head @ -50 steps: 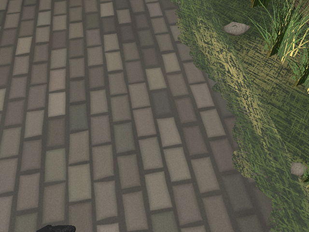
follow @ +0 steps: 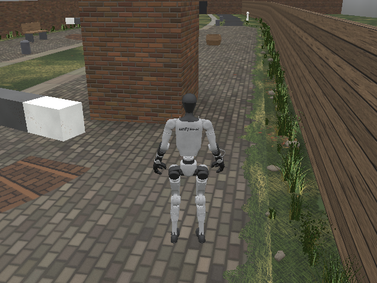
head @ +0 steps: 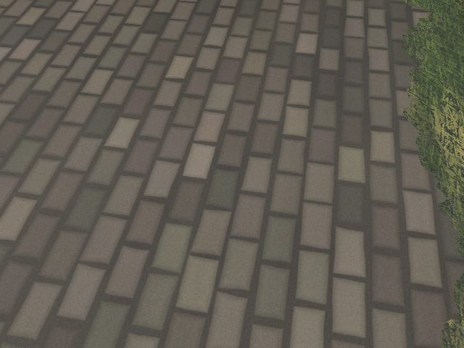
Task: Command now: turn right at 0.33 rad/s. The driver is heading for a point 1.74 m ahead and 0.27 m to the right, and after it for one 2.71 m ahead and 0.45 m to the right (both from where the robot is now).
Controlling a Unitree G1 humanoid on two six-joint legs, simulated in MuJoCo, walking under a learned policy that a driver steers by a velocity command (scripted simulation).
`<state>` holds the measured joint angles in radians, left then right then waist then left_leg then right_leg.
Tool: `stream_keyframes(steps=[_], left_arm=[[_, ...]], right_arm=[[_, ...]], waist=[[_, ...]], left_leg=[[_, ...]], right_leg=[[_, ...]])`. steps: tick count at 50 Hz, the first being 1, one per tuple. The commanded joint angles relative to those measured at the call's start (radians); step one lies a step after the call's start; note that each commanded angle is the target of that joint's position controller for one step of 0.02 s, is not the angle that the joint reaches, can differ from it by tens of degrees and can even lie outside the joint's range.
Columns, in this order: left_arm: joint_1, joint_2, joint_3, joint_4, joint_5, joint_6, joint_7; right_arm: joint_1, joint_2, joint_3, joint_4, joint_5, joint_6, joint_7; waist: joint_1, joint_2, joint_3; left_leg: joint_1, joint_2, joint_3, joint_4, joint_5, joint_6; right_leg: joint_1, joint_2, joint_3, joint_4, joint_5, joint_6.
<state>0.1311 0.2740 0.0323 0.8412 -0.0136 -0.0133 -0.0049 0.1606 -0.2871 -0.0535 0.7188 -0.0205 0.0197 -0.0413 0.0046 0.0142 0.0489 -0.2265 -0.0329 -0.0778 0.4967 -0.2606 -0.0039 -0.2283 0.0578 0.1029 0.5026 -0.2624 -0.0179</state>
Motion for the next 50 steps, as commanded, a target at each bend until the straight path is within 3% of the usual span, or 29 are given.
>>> stream_keyframes(steps=[1, 3, 5, 6, 7, 8, 9, 11, 15, 17, 19, 21, 22, 23, 24, 25, 27, 28, 31, 34, 37, 41, 44, 45, 46, 47, 48, 49, 50], left_arm=[[-0.054, 0.203, 0.056, -0.084, -0.009, 0.006, 0.017], [-0.063, 0.199, 0.059, -0.101, -0.012, 0.018, 0.021], [-0.075, 0.186, 0.058, -0.12, -0.016, 0.026, 0.023], [-0.072, 0.173, 0.056, -0.125, -0.019, 0.029, 0.021], [-0.052, 0.155, 0.052, -0.124, -0.018, 0.031, 0.018], [-0.04, 0.163, 0.059, -0.126, -0.014, 0.033, 0.014], [-0.036, 0.2, 0.077, -0.125, -0.011, 0.036, 0.01], [-0.018, 0.163, 0.074, -0.119, -0.019, 0.054, 0.006], [-0.065, 0.113, 0.049, -0.163, -0.016, 0.061, -0.017], [-0.074, 0.125, 0.049, -0.183, -0.02, 0.063, -0.029], [-0.026, 0.14, 0.057, -0.177, -0.018, 0.061, -0.036], [0.135, 0.164, 0.078, -0.108, -0.021, 0.055, -0.028], [0.262, 0.219, 0.102, -0.074, -0.03, 0.047, -0.016], [0.303, 0.365, 0.124, -0.106, -0.012, 0.019, -0.015], [0.277, 0.302, 0.104, -0.123, 0.013, -0.02, -0.025], [0.219, 0.238, 0.082, -0.128, 0.012, -0.041, -0.023], [0.149, 0.177, 0.06, -0.143, -0.004, -0.049, -0.009], [0.141, 0.159, 0.051, -0.148, 0.003, -0.047, -0.001], [0.187, 0.16, 0.051, -0.141, 0.009, -0.052, 0.016], [0.231, 0.168, 0.051, -0.123, 0.009, -0.054, 0.022], [0.275, 0.176, 0.051, -0.1, 0.009, -0.058, 0.02], [0.301, 0.183, 0.056, -0.072, 0.005, -0.053, 0.015], [0.284, 0.21, 0.064, -0.076, 0.011, -0.044, 0.026], [0.276, 0.218, 0.065, -0.082, 0.016, -0.034, 0.032], [0.261, 0.217, 0.061, -0.093, 0.018, -0.027, 0.038], [0.283, 0.181, 0.047, -0.126, 0.036, -0.034, 0.043], [0.363, 0.074, 0.011, -0.138, 0.032, -0.059, 0.028], [0.274, 0.171, 0.029, -0.155, 0.004, -0.093, 0.009], [0.165, 0.185, 0.031, -0.196, -0.032, -0.115, -0.004]], right_arm=[[0.005, -0.103, -0.043, -0.063, 0.008, -0.022, -0.006], [0.02, -0.106, -0.051, -0.062, 0.01, -0.027, -0.003], [0.047, -0.13, -0.064, -0.058, 0.01, -0.027, 0.0], [0.069, -0.151, -0.07, -0.056, 0.006, -0.024, -0.001], [0.087, -0.174, -0.076, -0.054, -0.002, -0.023, -0.002], [0.065, -0.167, -0.07, -0.07, -0.009, -0.027, -0.007], [0.047, -0.148, -0.058, -0.087, -0.009, -0.031, -0.011], [-0.029, -0.152, -0.056, -0.095, 0.01, -0.036, -0.014], [-0.002, -0.19, -0.07, -0.075, 0.012, -0.018, -0.013], [0.019, -0.208, -0.076, -0.065, 0.026, -0.018, -0.003], [0.012, -0.216, -0.077, -0.056, 0.043, -0.026, 0.012], [0.016, -0.159, -0.061, -0.042, 0.043, -0.035, 0.023], [-0.005, -0.091, -0.04, -0.052, 0.023, -0.041, 0.033], [-0.104, -0.04, -0.022, -0.152, 0.007, -0.059, 0.033], [-0.162, -0.105, -0.036, -0.167, 0.046, -0.086, 0.033], [-0.151, -0.144, -0.047, -0.163, 0.07, -0.101, 0.042], [-0.101, -0.166, -0.059, -0.117, 0.026, -0.119, 0.038], [-0.087, -0.158, -0.06, -0.103, 0.011, -0.121, 0.041], [-0.093, -0.106, -0.044, -0.088, 0.018, -0.122, 0.057], [-0.153, -0.063, -0.023, -0.095, 0.031, -0.117, 0.069], [-0.227, -0.051, -0.009, -0.117, 0.047, -0.119, 0.088], [-0.265, -0.06, -0.002, -0.139, 0.051, -0.126, 0.115], [-0.181, -0.103, -0.019, -0.128, 0.044, -0.124, 0.118], [-0.076, -0.137, -0.038, -0.104, 0.043, -0.119, 0.112], [0.068, -0.173, -0.057, -0.072, 0.045, -0.113, 0.101], [0.22, -0.235, -0.076, -0.053, 0.041, -0.102, 0.086], [0.253, -0.268, -0.081, -0.05, 0.05, -0.107, 0.089], [0.239, -0.183, -0.059, -0.044, 0.05, -0.103, 0.084], [0.199, -0.166, -0.052, -0.054, 0.04, -0.099, 0.076]], waist=[[-0.009, -0.118, -0.083], [-0.013, -0.094, -0.096], [-0.018, -0.018, -0.107], [-0.02, 0.058, -0.104], [-0.023, 0.15, -0.1], [-0.025, 0.224, -0.108], [-0.02, 0.146, -0.1], [0.015, 0.052, -0.057], [-0.035, 0.117, -0.09], [-0.051, 0.131, -0.103], [-0.02, 0.13, -0.09], [0.038, 0.074, -0.097], [0.086, -0.09, -0.101], [0.097, -0.327, -0.085], [0.123, -0.176, -0.069], [0.074, -0.167, 0.007], [0.031, -0.117, 0.044], [0.019, -0.118, 0.032], [0.029, -0.107, 0.003], [0.065, -0.109, 0.01], [0.101, -0.111, 0.056], [0.1, -0.089, 0.092], [0.038, -0.125, -0.015], [-0.018, -0.137, -0.098], [-0.098, -0.118, -0.185], [-0.139, -0.01, -0.308], [-0.08, 0.273, -0.446], [-0.126, 0.148, -0.423], [-0.125, 0.099, -0.275]], left_leg=[[0.013, 0.002, 0.016, 0.036, 0.065, -0.008], [0.047, 0.014, 0.016, 0.024, 0.09, 0.006], [0.121, 0.073, -0.023, -0.024, 0.155, 0.045], [0.167, 0.146, -0.091, -0.074, 0.213, 0.093], [0.208, 0.281, -0.211, -0.13, 0.326, 0.175], [0.206, 0.427, -0.318, -0.162, 0.468, 0.275], [0.168, 0.469, -0.318, -0.167, 0.541, 0.315], [0.125, 0.376, -0.152, -0.162, 0.464, 0.242], [0.125, 0.3, 0.024, -0.171, 0.385, 0.21], [0.102, 0.312, 0.035, -0.2, 0.14, 0.203], [0.043, 0.32, 0.044, -0.197, -0.092, 0.181], [-0.106, 0.275, 0.126, -0.056, -0.236, 0.123], [-0.277, 0.204, 0.228, 0.247, -0.273, 0.051], [-0.655, 0.021, 0.189, 0.58, -0.433, -0.022], [-0.713, 0.052, 0.006, 0.686, -0.394, -0.006], [-0.722, 0.091, -0.011, 0.671, -0.279, 0.019], [-0.649, 0.128, 0.0, 0.573, -0.083, 0.017], [-0.59, 0.133, 0.008, 0.524, -0.003, 0.009], [-0.527, 0.11, 0.052, 0.38, 0.181, -0.028], [-0.468, 0.096, 0.082, 0.212, 0.304, -0.038], [-0.436, 0.092, 0.105, 0.108, 0.366, -0.019], [-0.458, 0.074, 0.113, 0.031, 0.311, 0.042], [-0.314, -0.004, 0.156, 0.032, 0.2, 0.101], [-0.183, -0.045, 0.182, 0.04, 0.173, 0.128], [0.046, -0.054, 0.171, 0.016, 0.217, 0.16], [0.399, 0.12, -0.103, 0.041, 0.159, 0.241], [0.674, 0.374, -0.687, -0.099, -0.025, 0.442], [0.666, 0.357, -0.728, -0.187, -0.146, 0.4], [0.539, 0.323, -0.569, -0.201, -0.122, 0.348]], right_leg=[[0.001, -0.185, 0.284, -0.102, 0.276, -0.14], [-0.035, -0.162, 0.287, -0.07, 0.279, -0.129], [-0.12, -0.102, 0.224, 0.008, 0.213, -0.082], [-0.193, -0.053, 0.153, 0.097, 0.125, -0.043], [-0.274, 0.002, 0.058, 0.224, -0.017, 0.0], [-0.332, 0.0, -0.008, 0.445, -0.333, 0.03], [-0.354, -0.042, -0.003, 0.631, -0.395, 0.051], [-0.353, -0.092, -0.014, 0.616, -0.285, 0.074], [-0.237, -0.105, -0.116, 0.394, -0.167, 0.097], [-0.163, -0.097, -0.156, 0.281, -0.15, 0.071], [-0.065, -0.074, -0.201, 0.144, -0.095, 0.027], [0.17, -0.019, -0.229, 0.022, -0.077, -0.024], [0.325, -0.125, -0.028, -0.07, -0.136, -0.091], [0.405, -0.4, 0.604, -0.24, -0.338, -0.306], [0.334, -0.465, 0.713, -0.344, -0.446, -0.376], [0.285, -0.438, 0.625, -0.356, -0.458, -0.335], [0.224, -0.338, 0.422, -0.329, -0.26, -0.247], [0.206, -0.291, 0.332, -0.339, -0.16, -0.218], [0.214, -0.242, 0.174, -0.343, 0.129, -0.196], [0.199, -0.218, 0.064, -0.347, 0.237, -0.168], [0.183, -0.24, 0.025, -0.383, 0.198, -0.169], [0.283, -0.292, -0.017, -0.36, 0.305, -0.164], [0.372, -0.294, -0.077, -0.189, 0.841, -0.131], [0.381, -0.277, -0.106, -0.041, 1.042, -0.115], [0.283, -0.246, -0.146, 0.165, 1.076, -0.081], [-0.014, -0.201, -0.161, 0.478, 0.785, -0.039], [-0.363, 0.035, -0.096, 0.88, -0.154, 0.042], [-0.487, -0.009, 0.057, 0.961, -0.219, 0.026], [-0.53, -0.062, 0.051, 0.934, -0.171, 0.01]])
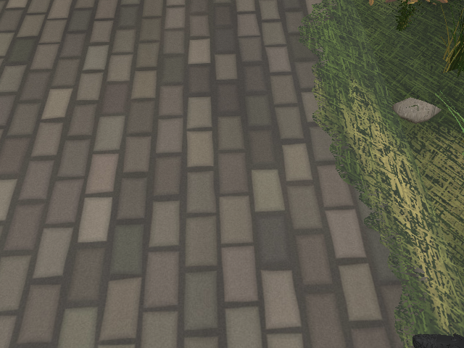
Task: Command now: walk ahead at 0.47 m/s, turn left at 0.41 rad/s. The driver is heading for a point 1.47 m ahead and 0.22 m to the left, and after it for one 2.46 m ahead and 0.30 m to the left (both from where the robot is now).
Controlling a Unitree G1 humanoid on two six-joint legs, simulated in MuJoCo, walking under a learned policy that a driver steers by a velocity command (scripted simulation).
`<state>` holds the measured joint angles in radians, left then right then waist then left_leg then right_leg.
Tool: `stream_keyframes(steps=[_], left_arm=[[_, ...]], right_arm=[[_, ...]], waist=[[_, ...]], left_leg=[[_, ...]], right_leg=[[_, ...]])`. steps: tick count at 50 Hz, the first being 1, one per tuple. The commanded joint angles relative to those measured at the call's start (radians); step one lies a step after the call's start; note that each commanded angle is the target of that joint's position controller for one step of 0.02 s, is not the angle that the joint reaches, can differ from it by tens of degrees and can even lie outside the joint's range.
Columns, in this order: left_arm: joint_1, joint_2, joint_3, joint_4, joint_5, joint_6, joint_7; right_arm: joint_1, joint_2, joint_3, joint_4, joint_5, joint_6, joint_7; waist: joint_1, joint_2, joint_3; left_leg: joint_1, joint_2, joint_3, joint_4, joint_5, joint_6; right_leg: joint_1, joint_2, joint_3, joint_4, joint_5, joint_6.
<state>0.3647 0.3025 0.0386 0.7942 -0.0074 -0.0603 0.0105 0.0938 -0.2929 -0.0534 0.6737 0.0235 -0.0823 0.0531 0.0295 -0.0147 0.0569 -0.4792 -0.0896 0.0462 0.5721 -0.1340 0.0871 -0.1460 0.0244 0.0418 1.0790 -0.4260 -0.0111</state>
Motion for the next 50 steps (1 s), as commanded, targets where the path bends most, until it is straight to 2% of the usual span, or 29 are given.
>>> stream_keyframes(steps=[1, 2, 3, 6, 8, 10, 13, 16, 18, 19, 20, 21, 22, 23, 24, 26, 27, 30, 35, 38, 40, 42, 43, 44, 45, 46, 47, 48, 50], left_arm=[[-0.117, 0.136, 0.016, -0.168, -0.027, -0.083, -0.019], [-0.134, 0.138, 0.023, -0.169, 0.0, -0.083, -0.014], [-0.119, 0.133, 0.025, -0.169, 0.01, -0.076, -0.014], [-0.077, 0.101, 0.017, -0.167, 0.025, -0.047, -0.01], [-0.147, 0.07, 0.002, -0.194, 0.032, -0.042, -0.007], [-0.239, 0.048, -0.007, -0.214, 0.029, -0.047, -0.01], [-0.314, 0.069, 0.001, -0.233, 0.006, -0.056, -0.016], [-0.3, 0.114, 0.026, -0.238, -0.005, -0.063, -0.02], [-0.195, 0.135, 0.048, -0.216, -0.005, -0.069, -0.017], [-0.08, 0.176, 0.064, -0.209, 0.009, -0.073, -0.01], [0.018, 0.26, 0.082, -0.2, 0.032, -0.064, -0.004], [0.064, 0.251, 0.086, -0.166, 0.02, -0.053, -0.018], [0.012, 0.167, 0.066, -0.186, 0.014, -0.05, -0.018], [-0.034, 0.132, 0.054, -0.187, 0.015, -0.045, -0.015], [-0.073, 0.106, 0.045, -0.185, 0.022, -0.042, -0.014], [-0.102, 0.084, 0.039, -0.169, 0.027, -0.045, -0.009], [-0.102, 0.077, 0.04, -0.159, 0.022, -0.05, -0.009], [-0.084, 0.104, 0.053, -0.125, 0.015, -0.057, -0.008], [-0.058, 0.136, 0.06, -0.07, 0.005, -0.046, -0.011], [-0.005, 0.16, 0.065, -0.028, -0.013, -0.035, -0.011], [0.021, 0.172, 0.068, 0.0, -0.023, -0.024, -0.013], [0.028, 0.189, 0.068, 0.021, -0.033, -0.01, -0.012], [0.02, 0.2, 0.068, 0.028, -0.035, -0.003, -0.009], [0.011, 0.192, 0.061, 0.031, -0.035, 0.0, -0.006], [0.004, 0.146, 0.039, 0.007, -0.013, -0.007, -0.005], [0.121, 0.008, -0.003, -0.023, 0.001, -0.023, -0.014], [0.062, 0.114, 0.023, -0.004, -0.027, -0.039, -0.016], [-0.02, 0.154, 0.04, -0.038, -0.051, -0.042, -0.017], [-0.075, 0.127, 0.041, -0.044, -0.024, -0.035, -0.008]], right_arm=[[0.213, -0.155, -0.05, -0.015, -0.011, 0.002, -0.021], [0.17, -0.133, -0.043, -0.024, -0.016, -0.003, -0.024], [0.14, -0.128, -0.038, -0.04, -0.026, -0.002, -0.028], [0.117, -0.133, -0.041, -0.041, -0.012, 0.0, -0.041], [0.126, -0.16, -0.049, -0.035, -0.008, 0.001, -0.05], [0.15, -0.172, -0.054, -0.025, -0.001, 0.008, -0.058], [0.221, -0.182, -0.059, -0.002, 0.008, 0.022, -0.063], [0.236, -0.169, -0.057, 0.002, 0.008, 0.032, -0.065], [0.231, -0.134, -0.048, -0.005, 0.001, 0.038, -0.062], [0.239, -0.072, -0.026, -0.016, -0.008, 0.034, -0.056], [0.344, 0.012, -0.001, -0.04, -0.006, 0.025, -0.054], [0.374, -0.053, -0.006, -0.056, 0.023, 0.02, -0.056], [0.302, -0.137, -0.029, -0.042, 0.026, 0.027, -0.061], [0.221, -0.154, -0.035, -0.055, 0.012, 0.034, -0.062], [0.188, -0.142, -0.037, -0.063, -0.001, 0.037, -0.061], [0.181, -0.111, -0.038, -0.072, 0.005, 0.046, -0.051], [0.181, -0.094, -0.035, -0.07, 0.007, 0.052, -0.048], [0.13, -0.06, -0.026, -0.089, -0.002, 0.062, -0.044], [0.011, -0.018, -0.003, -0.105, -0.005, 0.04, -0.023], [-0.089, -0.014, 0.005, -0.132, -0.002, 0.027, -0.007], [-0.126, -0.027, 0.003, -0.15, -0.001, 0.023, 0.001], [-0.11, -0.055, -0.009, -0.155, -0.008, 0.018, 0.002], [-0.026, -0.085, -0.025, -0.134, -0.012, 0.015, -0.002], [0.129, -0.131, -0.051, -0.086, -0.014, 0.016, -0.011], [0.307, -0.202, -0.075, -0.047, -0.025, 0.023, -0.03], [0.33, -0.287, -0.083, -0.043, -0.039, 0.026, -0.04], [0.339, -0.2, -0.064, -0.048, -0.035, 0.024, -0.042], [0.287, -0.155, -0.047, -0.033, -0.028, 0.018, -0.041], [0.178, -0.087, -0.029, -0.019, -0.026, 0.006, -0.034]], waist=[[-0.107, 0.01, -0.173], [-0.072, -0.022, -0.123], [-0.039, 0.003, -0.093], [0.003, 0.048, -0.058], [-0.017, 0.055, -0.03], [-0.056, 0.064, -0.024], [-0.092, 0.083, -0.05], [-0.068, 0.114, -0.067], [-0.005, 0.127, -0.098], [0.051, 0.067, -0.192], [0.028, -0.195, -0.334], [0.021, -0.335, -0.346], [0.047, -0.179, -0.219], [0.048, -0.105, -0.134], [0.031, -0.074, -0.089], [0.001, -0.119, -0.047], [-0.002, -0.12, -0.044], [-0.001, -0.076, -0.026], [0.029, -0.044, -0.003], [0.055, -0.036, 0.029], [0.051, -0.047, 0.036], [0.011, -0.071, 0.008], [-0.048, -0.081, -0.05], [-0.133, -0.07, -0.142], [-0.205, -0.007, -0.28], [-0.118, 0.247, -0.422], [-0.176, 0.167, -0.454], [-0.159, 0.153, -0.278], [-0.091, 0.107, -0.134]], left_leg=[[0.618, 0.338, -0.596, -0.303, -0.156, 0.232], [0.503, 0.302, -0.526, -0.318, -0.046, 0.218], [0.407, 0.274, -0.487, -0.346, 0.023, 0.222], [0.238, 0.244, -0.4, -0.388, 0.112, 0.237], [0.148, 0.203, -0.33, -0.395, 0.109, 0.214], [0.097, 0.156, -0.284, -0.374, 0.058, 0.168], [0.142, 0.172, -0.334, -0.324, -0.022, 0.131], [0.238, 0.21, -0.43, -0.221, -0.092, 0.093], [0.232, 0.181, -0.437, -0.105, -0.084, 0.052], [0.172, 0.123, -0.377, 0.111, -0.128, 0.014], [-0.092, -0.008, -0.233, 0.459, -0.431, -0.055], [-0.301, 0.033, -0.205, 0.672, -0.47, -0.071], [-0.343, 0.082, -0.222, 0.753, -0.364, -0.08], [-0.334, 0.111, -0.187, 0.751, -0.28, -0.085], [-0.299, 0.139, -0.183, 0.711, -0.219, -0.089], [-0.23, 0.18, -0.169, 0.647, -0.158, -0.092], [-0.22, 0.183, -0.156, 0.628, -0.148, -0.096], [-0.264, 0.191, -0.151, 0.53, -0.096, -0.107], [-0.207, 0.17, -0.111, 0.215, 0.094, -0.093], [-0.167, 0.153, -0.062, 0.083, 0.12, -0.072], [-0.155, 0.143, -0.047, 0.028, 0.071, -0.046], [-0.061, 0.11, -0.017, -0.024, -0.009, -0.012], [0.08, 0.079, 0.005, -0.062, -0.001, 0.01], [0.313, 0.06, 0.018, -0.099, 0.064, 0.037], [0.642, 0.217, -0.147, -0.043, 0.113, 0.088], [0.934, 0.503, -0.628, -0.119, -0.022, 0.235], [0.878, 0.515, -0.726, -0.214, -0.115, 0.24], [0.759, 0.472, -0.545, -0.235, -0.079, 0.192], [0.525, 0.385, -0.338, -0.297, 0.029, 0.139]], right_leg=[[-0.6, -0.068, 0.092, 0.252, 0.044, -0.01], [-0.555, -0.101, 0.085, 0.152, 0.077, -0.007], [-0.501, -0.112, 0.079, 0.123, 0.09, 0.0], [-0.444, -0.126, 0.042, -0.022, 0.102, 0.052], [-0.411, -0.114, 0.015, -0.174, 0.22, 0.08], [-0.339, -0.08, 0.003, -0.353, 0.398, 0.091], [-0.271, -0.038, 0.021, -0.487, 0.506, 0.099], [-0.234, -0.041, 0.055, -0.551, 0.417, 0.068], [-0.084, -0.044, 0.034, -0.599, 0.342, 0.019], [0.101, -0.154, 0.128, -0.611, 0.274, -0.038], [0.415, -0.389, 0.495, -0.674, 0.122, -0.161], [0.446, -0.477, 0.822, -0.778, -0.174, -0.232], [0.349, -0.426, 0.705, -0.806, -0.241, -0.196], [0.242, -0.38, 0.527, -0.8, -0.098, -0.162], [0.152, -0.332, 0.401, -0.809, 0.055, -0.15], [0.054, -0.28, 0.247, -0.857, 0.202, -0.141], [0.045, -0.271, 0.198, -0.873, 0.251, -0.148], [0.061, -0.289, 0.102, -0.906, 0.378, -0.172], [0.082, -0.266, -0.032, -0.931, 0.473, -0.17], [0.116, -0.28, -0.064, -0.934, 0.486, -0.165], [0.177, -0.305, -0.065, -0.911, 0.552, -0.158], [0.216, -0.312, -0.056, -0.83, 0.781, -0.146], [0.207, -0.295, -0.071, -0.727, 0.942, -0.129], [0.136, -0.251, -0.104, -0.557, 0.991, -0.102], [-0.094, -0.204, -0.115, -0.28, 0.707, -0.062], [-0.468, -0.021, -0.078, 0.083, -0.106, 0.004], [-0.543, -0.029, 0.087, 0.21, -0.17, 0.004], [-0.616, -0.075, 0.073, 0.222, -0.093, -0.002], [-0.567, -0.143, 0.045, 0.128, 0.057, 0.004]])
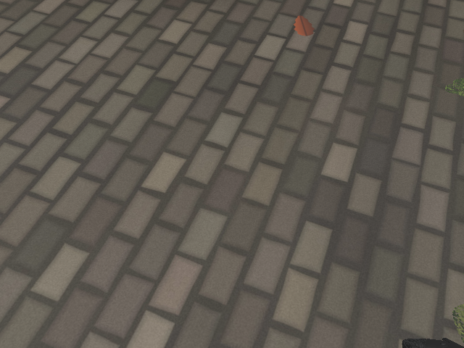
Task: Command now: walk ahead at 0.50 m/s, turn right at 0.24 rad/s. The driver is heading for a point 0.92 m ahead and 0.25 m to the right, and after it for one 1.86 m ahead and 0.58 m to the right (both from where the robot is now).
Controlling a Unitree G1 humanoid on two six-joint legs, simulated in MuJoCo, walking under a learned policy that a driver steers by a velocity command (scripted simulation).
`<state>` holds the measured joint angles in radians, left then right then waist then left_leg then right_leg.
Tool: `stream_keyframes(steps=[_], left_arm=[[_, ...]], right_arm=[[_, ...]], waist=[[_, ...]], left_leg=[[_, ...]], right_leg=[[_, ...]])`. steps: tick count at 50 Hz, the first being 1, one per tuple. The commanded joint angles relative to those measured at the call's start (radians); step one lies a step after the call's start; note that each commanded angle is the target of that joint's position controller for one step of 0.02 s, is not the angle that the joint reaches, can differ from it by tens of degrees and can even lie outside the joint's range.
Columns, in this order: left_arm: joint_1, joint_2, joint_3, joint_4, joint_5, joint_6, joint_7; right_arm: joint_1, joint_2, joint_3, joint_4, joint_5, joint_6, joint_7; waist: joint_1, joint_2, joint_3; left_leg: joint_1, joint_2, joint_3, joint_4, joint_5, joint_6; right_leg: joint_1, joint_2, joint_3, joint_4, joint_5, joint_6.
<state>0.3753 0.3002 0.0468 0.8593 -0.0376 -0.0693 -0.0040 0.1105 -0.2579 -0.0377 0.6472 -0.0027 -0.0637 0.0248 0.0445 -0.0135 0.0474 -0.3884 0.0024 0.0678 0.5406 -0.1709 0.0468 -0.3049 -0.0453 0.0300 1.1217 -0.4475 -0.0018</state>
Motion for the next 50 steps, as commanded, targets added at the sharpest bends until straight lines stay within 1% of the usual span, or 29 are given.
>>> stream_keyframes(steps=[1, 2, 3, 7, 11, 14, 16, 18, 19, 20, 21, 22, 23, 24, 25, 26, 27, 28, 31, 36, 38, 41, 44, 45, 46, 47, 48, 49, 50], left_arm=[[-0.056, 0.114, 0.035, -0.096, 0.009, -0.009, 0.007], [-0.022, 0.087, 0.032, -0.09, 0.005, 0.005, 0.006], [-0.011, 0.065, 0.028, -0.085, 0.004, 0.018, 0.007], [-0.099, 0.046, 0.027, -0.12, 0.012, 0.035, 0.006], [-0.227, 0.02, 0.012, -0.163, 0.016, 0.026, -0.022], [-0.319, 0.021, 0.008, -0.21, 0.016, 0.027, -0.04], [-0.352, 0.031, 0.011, -0.24, 0.017, 0.028, -0.052], [-0.334, 0.055, 0.023, -0.258, 0.018, 0.033, -0.059], [-0.285, 0.077, 0.037, -0.255, 0.018, 0.037, -0.059], [-0.172, 0.112, 0.059, -0.232, 0.015, 0.041, -0.055], [-0.006, 0.17, 0.093, -0.19, 0.012, 0.046, -0.041], [0.081, 0.274, 0.122, -0.171, 0.009, 0.057, -0.018], [0.03, 0.314, 0.116, -0.213, 0.012, 0.038, -0.025], [0.027, 0.215, 0.088, -0.219, 0.016, 0.022, -0.035], [-0.003, 0.177, 0.076, -0.213, 0.02, 0.01, -0.035], [-0.068, 0.153, 0.069, -0.218, 0.018, 0.005, -0.033], [-0.12, 0.113, 0.056, -0.23, 0.024, 0.004, -0.029], [-0.143, 0.113, 0.054, -0.247, 0.037, 0.002, -0.024], [-0.134, 0.132, 0.059, -0.243, 0.029, -0.003, -0.007], [-0.066, 0.156, 0.067, -0.215, 0.018, 0.009, 0.018], [-0.036, 0.164, 0.07, -0.201, 0.015, 0.014, 0.02], [-0.002, 0.139, 0.063, -0.176, 0.014, 0.018, 0.023], [-0.011, 0.135, 0.064, -0.165, 0.021, 0.026, 0.023], [-0.018, 0.116, 0.056, -0.168, 0.023, 0.027, 0.02], [-0.021, 0.074, 0.038, -0.18, 0.033, 0.026, 0.017], [0.115, 0.014, 0.018, -0.185, 0.023, 0.017, 0.017], [0.14, 0.045, 0.016, -0.181, 0.003, 0.008, 0.019], [0.027, 0.132, 0.036, -0.187, -0.004, 0.006, 0.019], [-0.068, 0.14, 0.038, -0.21, 0.006, 0.007, 0.02]], right_arm=[[0.126, -0.091, -0.038, 0.01, -0.007, -0.022, -0.002], [0.11, -0.096, -0.043, 0.018, -0.011, -0.033, -0.001], [0.099, -0.092, -0.046, 0.029, -0.009, -0.044, -0.001], [0.101, -0.116, -0.058, 0.076, -0.015, -0.057, -0.015], [0.128, -0.157, -0.068, 0.102, -0.008, -0.048, -0.029], [0.18, -0.183, -0.078, 0.133, 0.007, -0.03, -0.034], [0.197, -0.197, -0.084, 0.147, 0.019, -0.014, -0.035], [0.186, -0.224, -0.091, 0.148, 0.025, 0.002, -0.039], [0.179, -0.239, -0.094, 0.145, 0.029, 0.01, -0.043], [0.165, -0.246, -0.095, 0.141, 0.032, 0.019, -0.046], [0.159, -0.23, -0.086, 0.135, 0.033, 0.02, -0.049], [0.206, -0.138, -0.057, 0.103, -0.001, 0.01, -0.049], [0.238, -0.068, -0.025, 0.06, -0.005, -0.026, -0.037], [0.119, -0.169, -0.047, 0.044, 0.032, -0.056, -0.023], [0.067, -0.173, -0.046, 0.024, 0.05, -0.072, -0.017], [0.065, -0.158, -0.044, 0.034, 0.03, -0.079, -0.025], [0.07, -0.167, -0.051, 0.047, 0.004, -0.073, -0.032], [0.093, -0.169, -0.054, 0.048, 0.0, -0.062, -0.03], [0.09, -0.136, -0.048, 0.047, -0.013, -0.035, -0.03], [-0.099, -0.088, -0.025, -0.002, -0.007, -0.036, -0.022], [-0.152, -0.096, -0.024, -0.017, 0.004, -0.043, -0.013], [-0.16, -0.124, -0.031, -0.018, 0.008, -0.058, 0.003], [-0.089, -0.15, -0.045, -0.004, 0.006, -0.07, 0.007], [-0.005, -0.171, -0.059, 0.02, 0.0, -0.074, 0.001], [0.124, -0.209, -0.071, 0.036, -0.014, -0.078, -0.005], [0.251, -0.302, -0.095, 0.061, -0.024, -0.072, -0.007], [0.312, -0.264, -0.092, 0.105, 0.007, -0.062, 0.007], [0.262, -0.186, -0.069, 0.093, 0.021, -0.06, 0.007], [0.198, -0.156, -0.056, 0.081, 0.011, -0.051, 0.003]], waist=[[-0.071, 0.11, -0.096], [-0.046, 0.137, -0.096], [-0.034, 0.113, -0.078], [-0.033, 0.07, -0.004], [-0.079, 0.05, 0.031], [-0.113, 0.038, 0.062], [-0.114, 0.044, 0.066], [-0.083, 0.072, 0.025], [-0.049, 0.091, -0.02], [0.018, 0.092, -0.084], [0.106, 0.064, -0.17], [0.091, -0.133, -0.247], [0.013, -0.245, -0.39], [0.079, -0.098, -0.357], [0.061, -0.075, -0.225], [0.01, 0.012, -0.146], [-0.023, 0.017, -0.107], [-0.052, -0.032, -0.103], [-0.064, -0.015, -0.087], [0.006, -0.058, -0.044], [0.028, -0.069, -0.036], [0.032, -0.082, -0.039], [-0.012, -0.12, -0.041], [-0.056, -0.113, -0.083], [-0.116, -0.062, -0.206], [-0.095, 0.178, -0.36], [-0.106, 0.32, -0.362], [-0.131, 0.177, -0.205], [-0.123, 0.104, -0.115]], left_leg=[[0.355, 0.259, -0.285, -0.31, 0.098, 0.158], [0.301, 0.269, -0.255, -0.346, 0.123, 0.172], [0.266, 0.269, -0.215, -0.372, 0.166, 0.179], [0.249, 0.252, -0.063, -0.419, 0.235, 0.158], [0.277, 0.237, 0.051, -0.435, 0.234, 0.131], [0.38, 0.271, 0.084, -0.413, 0.253, 0.12], [0.457, 0.291, 0.103, -0.368, 0.324, 0.104], [0.5, 0.294, 0.131, -0.262, 0.603, 0.081], [0.51, 0.289, 0.143, -0.164, 0.772, 0.069], [0.484, 0.269, 0.161, 0.001, 0.868, 0.051], [0.358, 0.226, 0.181, 0.235, 0.786, 0.013], [0.018, 0.135, 0.182, 0.586, 0.219, -0.045], [-0.288, -0.066, -0.04, 0.856, -0.436, -0.082], [-0.397, -0.005, -0.177, 0.885, -0.383, -0.059], [-0.425, 0.035, -0.162, 0.825, -0.295, -0.033], [-0.377, 0.08, -0.159, 0.727, -0.223, -0.029], [-0.313, 0.108, -0.158, 0.646, -0.17, -0.032], [-0.251, 0.117, -0.164, 0.622, -0.142, -0.043], [-0.212, 0.106, -0.134, 0.498, -0.082, -0.092], [-0.165, 0.039, -0.121, 0.119, 0.214, -0.125], [-0.123, 0.015, -0.122, 0.041, 0.265, -0.122], [-0.112, 0.02, -0.145, -0.031, 0.254, -0.093], [-0.033, 0.014, -0.119, -0.069, 0.137, -0.038], [0.088, 0.001, -0.098, -0.104, 0.129, -0.008], [0.309, 0.104, -0.192, -0.074, 0.127, 0.051], [0.675, 0.314, -0.562, -0.089, 0.023, 0.207], [0.741, 0.399, -0.877, -0.243, -0.283, 0.271], [0.624, 0.367, -0.797, -0.276, -0.413, 0.223], [0.499, 0.325, -0.656, -0.282, -0.347, 0.186]], right_leg=[[-0.344, -0.093, 0.068, 0.067, 0.138, -0.006], [-0.295, -0.098, 0.067, 0.062, 0.166, 0.004], [-0.283, -0.103, 0.069, 0.049, 0.174, 0.013], [-0.368, -0.1, 0.088, -0.098, 0.331, 0.03], [-0.339, -0.081, 0.016, -0.339, 0.508, 0.01], [-0.378, -0.072, -0.018, -0.436, 0.488, -0.018], [-0.393, -0.058, -0.044, -0.473, 0.423, -0.044], [-0.317, -0.007, -0.098, -0.486, 0.328, -0.079], [-0.236, 0.033, -0.13, -0.478, 0.274, -0.101], [-0.089, 0.08, -0.153, -0.499, 0.256, -0.129], [0.171, 0.114, -0.132, -0.559, 0.31, -0.169], [0.482, -0.085, 0.218, -0.589, 0.293, -0.263], [0.681, -0.286, 0.801, -0.775, 0.1, -0.448], [0.668, -0.28, 0.757, -0.846, 0.065, -0.391], [0.544, -0.246, 0.606, -0.846, 0.121, -0.348], [0.395, -0.197, 0.489, -0.842, 0.232, -0.31], [0.293, -0.158, 0.401, -0.856, 0.338, -0.284], [0.217, -0.147, 0.381, -0.873, 0.419, -0.294], [0.116, -0.107, 0.286, -0.898, 0.551, -0.297], [0.059, -0.037, 0.219, -0.889, 0.428, -0.228], [0.058, -0.048, 0.251, -0.878, 0.369, -0.216], [0.154, -0.095, 0.306, -0.813, 0.339, -0.204], [0.215, -0.124, 0.346, -0.731, 0.447, -0.181], [0.214, -0.08, 0.322, -0.64, 0.558, -0.16], [0.141, -0.027, 0.269, -0.424, 0.527, -0.127], [-0.166, 0.114, 0.156, -0.074, 0.216, -0.046], [-0.394, 0.14, 0.148, 0.11, -0.135, -0.023], [-0.473, 0.083, 0.176, 0.175, -0.069, -0.029], [-0.471, 0.041, 0.13, 0.163, 0.009, -0.033]])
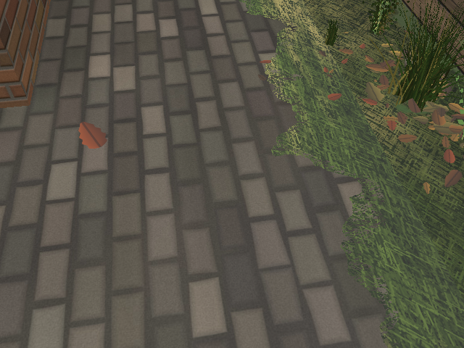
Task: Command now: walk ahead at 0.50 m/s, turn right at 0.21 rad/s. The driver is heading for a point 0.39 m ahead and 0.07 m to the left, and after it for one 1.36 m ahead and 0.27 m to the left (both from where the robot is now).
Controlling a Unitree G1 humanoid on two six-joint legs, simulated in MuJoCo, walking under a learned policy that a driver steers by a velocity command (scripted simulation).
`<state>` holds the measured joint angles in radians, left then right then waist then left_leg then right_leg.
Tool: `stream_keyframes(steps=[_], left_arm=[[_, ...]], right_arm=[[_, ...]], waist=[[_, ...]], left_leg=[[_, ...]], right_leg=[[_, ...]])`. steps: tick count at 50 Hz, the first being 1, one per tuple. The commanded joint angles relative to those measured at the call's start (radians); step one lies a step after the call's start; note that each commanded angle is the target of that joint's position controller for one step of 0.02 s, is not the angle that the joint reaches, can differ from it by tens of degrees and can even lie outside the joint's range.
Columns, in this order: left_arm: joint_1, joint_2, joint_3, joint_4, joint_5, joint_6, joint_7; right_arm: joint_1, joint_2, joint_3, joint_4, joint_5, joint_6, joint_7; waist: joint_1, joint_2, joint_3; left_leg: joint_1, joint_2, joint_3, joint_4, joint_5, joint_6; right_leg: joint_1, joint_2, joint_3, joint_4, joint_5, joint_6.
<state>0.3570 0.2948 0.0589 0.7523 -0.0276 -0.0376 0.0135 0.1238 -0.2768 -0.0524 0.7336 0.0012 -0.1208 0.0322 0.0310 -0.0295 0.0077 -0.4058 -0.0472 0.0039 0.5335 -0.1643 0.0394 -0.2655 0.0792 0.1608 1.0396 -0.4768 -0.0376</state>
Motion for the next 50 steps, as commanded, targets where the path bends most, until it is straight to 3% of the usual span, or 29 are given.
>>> stream_keyframes(steps=[1, 2, 3, 5, 8, 12, 15, 17, 19, 20, 21, 22, 23, 24, 26, 27, 28, 31, 35, 38, 41, 42, 44, 45, 46, 47, 48, 49, 50], left_arm=[[-0.1, 0.131, 0.023, -0.117, 0.013, -0.028, -0.001], [-0.105, 0.117, 0.025, -0.119, 0.022, -0.03, -0.005], [-0.089, 0.097, 0.022, -0.114, 0.02, -0.03, -0.009], [-0.08, 0.064, 0.014, -0.109, 0.02, -0.028, -0.012], [-0.167, 0.038, 0.0, -0.139, 0.027, -0.032, -0.012], [-0.302, 0.017, -0.01, -0.169, 0.022, -0.046, -0.025], [-0.38, 0.024, -0.007, -0.193, 0.013, -0.058, -0.04], [-0.394, 0.045, 0.0, -0.202, 0.011, -0.068, -0.048], [-0.329, 0.077, 0.015, -0.186, 0.012, -0.075, -0.047], [-0.222, 0.111, 0.034, -0.154, 0.017, -0.077, -0.039], [-0.068, 0.162, 0.053, -0.128, 0.033, -0.077, -0.029], [0.064, 0.256, 0.076, -0.112, 0.052, -0.065, -0.018], [0.085, 0.21, 0.065, -0.096, 0.041, -0.055, -0.024], [0.029, 0.137, 0.044, -0.095, 0.031, -0.052, -0.023], [-0.089, 0.071, 0.022, -0.089, 0.029, -0.053, -0.026], [-0.131, 0.048, 0.016, -0.084, 0.034, -0.059, -0.028], [-0.16, 0.049, 0.019, -0.077, 0.038, -0.065, -0.029], [-0.179, 0.074, 0.033, -0.05, 0.04, -0.084, -0.025], [-0.162, 0.113, 0.046, -0.018, 0.038, -0.08, -0.013], [-0.119, 0.147, 0.056, 0.007, 0.027, -0.068, -0.006], [-0.083, 0.172, 0.067, 0.033, 0.009, -0.049, -0.006], [-0.078, 0.182, 0.071, 0.038, 0.003, -0.041, -0.006], [-0.088, 0.212, 0.079, 0.039, -0.006, -0.026, -0.002], [-0.102, 0.216, 0.078, 0.036, -0.01, -0.017, 0.0], [-0.089, 0.187, 0.065, 0.032, -0.003, -0.015, 0.004], [-0.019, 0.083, 0.029, -0.014, 0.042, -0.027, -0.001], [-0.034, 0.049, 0.006, -0.041, 0.039, -0.062, -0.011], [-0.158, 0.141, 0.028, -0.063, -0.005, -0.087, -0.022], [-0.198, 0.136, 0.024, -0.079, -0.016, -0.1, -0.023]], right_arm=[[0.145, -0.115, -0.031, -0.006, -0.002, 0.012, -0.005], [0.121, -0.096, -0.022, -0.005, -0.009, 0.012, -0.008], [0.113, -0.089, -0.018, -0.003, -0.013, 0.011, -0.009], [0.129, -0.101, -0.02, 0.012, -0.003, 0.007, -0.012], [0.156, -0.145, -0.03, 0.035, 0.006, 0.01, -0.019], [0.224, -0.16, -0.029, 0.071, 0.021, 0.025, -0.025], [0.284, -0.167, -0.029, 0.097, 0.026, 0.043, -0.029], [0.294, -0.178, -0.033, 0.105, 0.028, 0.055, -0.036], [0.28, -0.195, -0.04, 0.107, 0.027, 0.064, -0.041], [0.27, -0.186, -0.036, 0.103, 0.025, 0.065, -0.042], [0.253, -0.144, -0.02, 0.082, 0.012, 0.061, -0.04], [0.328, -0.04, 0.011, 0.05, 0.001, 0.047, -0.039], [0.371, -0.06, 0.011, 0.052, 0.027, 0.034, -0.037], [0.297, -0.151, -0.017, 0.048, 0.047, 0.035, -0.038], [0.202, -0.139, -0.023, 0.029, 0.035, 0.047, -0.039], [0.2, -0.125, -0.028, 0.029, 0.028, 0.06, -0.039], [0.215, -0.1, -0.025, 0.03, 0.029, 0.073, -0.037], [0.188, -0.064, -0.022, 0.004, 0.024, 0.096, -0.035], [0.09, -0.05, -0.013, -0.032, 0.02, 0.09, -0.013], [-0.017, -0.045, -0.006, -0.072, 0.019, 0.086, 0.007], [-0.085, -0.064, -0.01, -0.114, 0.019, 0.091, 0.02], [-0.093, -0.072, -0.014, -0.125, 0.018, 0.092, 0.023], [-0.04, -0.106, -0.033, -0.131, 0.015, 0.099, 0.024], [0.076, -0.139, -0.055, -0.105, 0.018, 0.101, 0.021], [0.251, -0.206, -0.093, -0.055, 0.022, 0.108, 0.007], [0.324, -0.334, -0.124, -0.043, 0.031, 0.113, -0.014], [0.302, -0.336, -0.11, -0.087, 0.029, 0.095, -0.007], [0.29, -0.251, -0.083, -0.085, 0.02, 0.079, 0.002], [0.254, -0.218, -0.074, -0.08, 0.017, 0.067, 0.002]], waist=[[-0.091, 0.088, -0.008], [-0.064, 0.102, 0.009], [-0.048, 0.125, 0.006], [-0.04, 0.135, -0.004], [-0.06, 0.104, 0.011], [-0.107, 0.093, 0.033], [-0.126, 0.095, 0.048], [-0.109, 0.106, 0.047], [-0.056, 0.124, 0.017], [0.002, 0.113, -0.049], [0.078, 0.085, -0.178], [0.085, -0.135, -0.35], [0.075, -0.268, -0.424], [0.077, -0.154, -0.253], [0.029, -0.072, -0.077], [-0.001, -0.085, -0.033], [-0.026, -0.096, -0.011], [-0.05, -0.056, 0.021], [-0.026, -0.025, 0.039], [0.015, -0.005, 0.066], [0.028, -0.006, 0.086], [0.023, -0.011, 0.083], [-0.023, -0.042, 0.023], [-0.095, -0.036, -0.043], [-0.175, -0.002, -0.136], [-0.137, 0.242, -0.221], [-0.112, 0.27, -0.382], [-0.163, 0.145, -0.3], [-0.139, 0.122, -0.184]], left_leg=[[0.402, 0.332, -0.493, -0.3, -0.246, 0.187], [0.337, 0.297, -0.425, -0.32, -0.16, 0.176], [0.299, 0.269, -0.374, -0.339, -0.094, 0.168], [0.276, 0.254, -0.301, -0.365, 0.021, 0.184], [0.281, 0.253, -0.222, -0.395, 0.141, 0.194], [0.271, 0.215, -0.142, -0.386, 0.202, 0.163], [0.307, 0.238, -0.174, -0.347, 0.202, 0.158], [0.351, 0.263, -0.214, -0.304, 0.206, 0.142], [0.361, 0.268, -0.228, -0.226, 0.291, 0.119], [0.33, 0.225, -0.199, -0.11, 0.389, 0.094], [0.198, 0.172, -0.165, 0.11, 0.309, 0.06], [-0.143, 0.035, -0.065, 0.477, -0.08, -0.01], [-0.298, 0.021, -0.123, 0.664, -0.432, -0.023], [-0.37, 0.078, -0.142, 0.737, -0.369, -0.023], [-0.339, 0.143, -0.103, 0.69, -0.224, -0.028], [-0.297, 0.168, -0.109, 0.649, -0.178, -0.032], [-0.25, 0.179, -0.106, 0.634, -0.149, -0.037], [-0.26, 0.191, -0.106, 0.573, -0.067, -0.055], [-0.251, 0.183, -0.078, 0.336, 0.144, -0.051], [-0.23, 0.167, -0.027, 0.199, 0.202, -0.032], [-0.253, 0.155, -0.001, 0.127, 0.134, 0.001], [-0.244, 0.14, 0.017, 0.113, 0.087, 0.017], [-0.122, 0.074, 0.08, 0.107, -0.02, 0.057], [0.038, 0.023, 0.111, 0.069, -0.016, 0.086], [0.311, -0.013, 0.09, 0.035, 0.023, 0.124], [0.664, 0.235, -0.343, 0.004, -0.013, 0.262], [0.807, 0.385, -0.835, -0.197, -0.223, 0.399], [0.76, 0.372, -0.753, -0.258, -0.235, 0.335], [0.636, 0.337, -0.621, -0.254, -0.182, 0.299]], right_leg=[[-0.494, -0.116, -0.025, 0.188, 0.094, 0.004], [-0.451, -0.151, -0.033, 0.124, 0.142, 0.005], [-0.406, -0.166, -0.046, 0.086, 0.168, 0.009], [-0.388, -0.175, -0.076, 0.021, 0.194, 0.022], [-0.414, -0.187, -0.1, -0.155, 0.314, 0.046], [-0.334, -0.152, -0.132, -0.395, 0.503, 0.058], [-0.295, -0.12, -0.131, -0.485, 0.528, 0.059], [-0.265, -0.11, -0.116, -0.539, 0.484, 0.044], [-0.142, -0.095, -0.126, -0.584, 0.431, 0.018], [0.029, -0.085, -0.142, -0.614, 0.431, -0.01], [0.294, -0.184, -0.065, -0.563, 0.45, -0.061], [0.677, -0.44, 0.267, -0.554, 0.418, -0.173], [0.697, -0.528, 0.541, -0.676, 0.244, -0.25], [0.566, -0.482, 0.425, -0.71, 0.161, -0.21], [0.313, -0.394, 0.192, -0.78, 0.238, -0.163], [0.223, -0.362, 0.114, -0.82, 0.292, -0.15], [0.157, -0.349, 0.057, -0.856, 0.328, -0.147], [0.103, -0.353, -0.062, -0.909, 0.459, -0.164], [0.132, -0.326, -0.212, -0.922, 0.528, -0.146], [0.178, -0.34, -0.273, -0.922, 0.526, -0.13], [0.285, -0.371, -0.303, -0.879, 0.561, -0.107], [0.317, -0.378, -0.315, -0.844, 0.63, -0.098], [0.349, -0.372, -0.35, -0.692, 0.952, -0.074], [0.321, -0.347, -0.381, -0.52, 1.069, -0.052], [0.187, -0.302, -0.403, -0.278, 1.004, -0.013], [-0.221, -0.19, -0.402, 0.109, 0.364, 0.057], [-0.447, -0.036, -0.162, 0.317, -0.141, 0.077], [-0.552, -0.092, -0.071, 0.349, -0.073, 0.052], [-0.572, -0.131, -0.084, 0.289, 0.015, 0.029]])
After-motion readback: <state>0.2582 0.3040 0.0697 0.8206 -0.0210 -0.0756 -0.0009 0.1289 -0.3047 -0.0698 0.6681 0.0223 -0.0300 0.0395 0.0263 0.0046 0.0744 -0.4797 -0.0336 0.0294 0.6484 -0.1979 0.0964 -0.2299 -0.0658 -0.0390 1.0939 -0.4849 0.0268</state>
